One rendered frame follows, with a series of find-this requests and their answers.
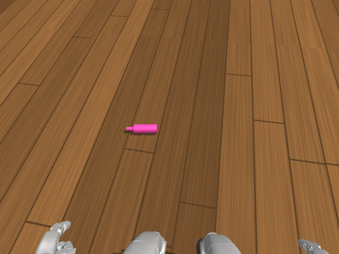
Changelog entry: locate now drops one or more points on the right robot hand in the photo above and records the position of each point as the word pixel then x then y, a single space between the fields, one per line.
pixel 311 247

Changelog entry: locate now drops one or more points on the bottle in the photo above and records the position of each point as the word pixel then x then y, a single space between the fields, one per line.
pixel 144 128

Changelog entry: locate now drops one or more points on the left robot hand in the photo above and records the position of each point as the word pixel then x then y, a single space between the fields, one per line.
pixel 50 240

